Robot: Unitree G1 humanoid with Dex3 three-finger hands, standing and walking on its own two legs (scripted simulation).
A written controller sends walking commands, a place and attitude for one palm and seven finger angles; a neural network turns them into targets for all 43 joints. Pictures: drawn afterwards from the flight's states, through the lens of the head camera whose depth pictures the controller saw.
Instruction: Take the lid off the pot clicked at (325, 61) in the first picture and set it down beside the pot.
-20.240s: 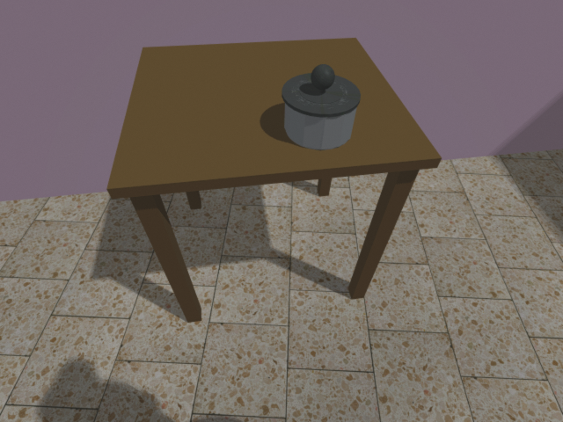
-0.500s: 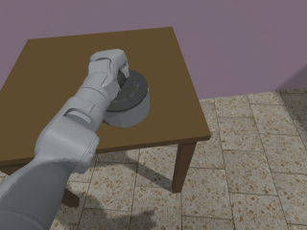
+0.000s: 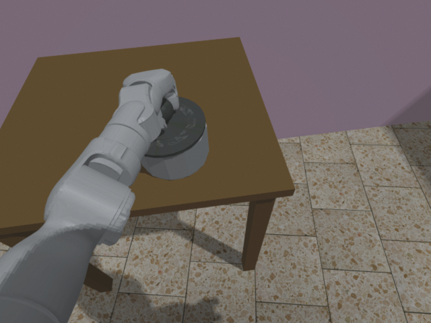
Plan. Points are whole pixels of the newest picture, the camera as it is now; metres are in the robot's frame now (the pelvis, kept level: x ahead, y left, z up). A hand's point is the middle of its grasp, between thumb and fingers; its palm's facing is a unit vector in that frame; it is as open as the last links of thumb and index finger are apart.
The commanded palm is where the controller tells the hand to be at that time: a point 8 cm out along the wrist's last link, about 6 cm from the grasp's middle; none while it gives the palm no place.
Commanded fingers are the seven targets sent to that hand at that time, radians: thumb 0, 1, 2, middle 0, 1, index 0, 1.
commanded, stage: lift the lid straight up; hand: left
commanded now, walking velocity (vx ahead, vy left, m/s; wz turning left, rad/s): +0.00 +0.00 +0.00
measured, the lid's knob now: (160, 110) +0.52 +0.07 +0.11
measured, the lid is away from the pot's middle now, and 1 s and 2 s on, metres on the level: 0.01 0.02 0.02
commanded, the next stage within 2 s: move the lid sideways beside the pot in 1.80 s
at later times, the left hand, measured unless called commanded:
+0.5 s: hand (147, 96) +0.49 +0.08 +0.17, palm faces -0.32 -0.07 -0.94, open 8.1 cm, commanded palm +0.49 +0.08 +0.24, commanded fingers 0.00 0.59 1.00 -0.88 -1.07 -0.82 -1.05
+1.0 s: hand (147, 72) +0.50 +0.07 +0.21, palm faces -0.29 -0.06 -0.96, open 8.1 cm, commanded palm +0.50 +0.07 +0.28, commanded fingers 0.00 0.59 1.00 -0.88 -1.07 -0.82 -1.05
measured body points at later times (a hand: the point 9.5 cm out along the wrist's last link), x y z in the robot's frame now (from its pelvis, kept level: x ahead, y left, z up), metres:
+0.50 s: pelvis +0.00 +0.00 +0.00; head +0.04 -0.03 +0.45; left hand +0.50 +0.08 +0.22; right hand +0.07 -0.27 -0.14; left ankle -0.02 +0.07 -0.74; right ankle -0.04 -0.11 -0.74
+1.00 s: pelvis +0.00 +0.01 +0.00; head +0.05 -0.02 +0.45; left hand +0.51 +0.07 +0.26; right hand +0.05 -0.25 -0.14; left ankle -0.02 +0.07 -0.74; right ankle -0.04 -0.11 -0.74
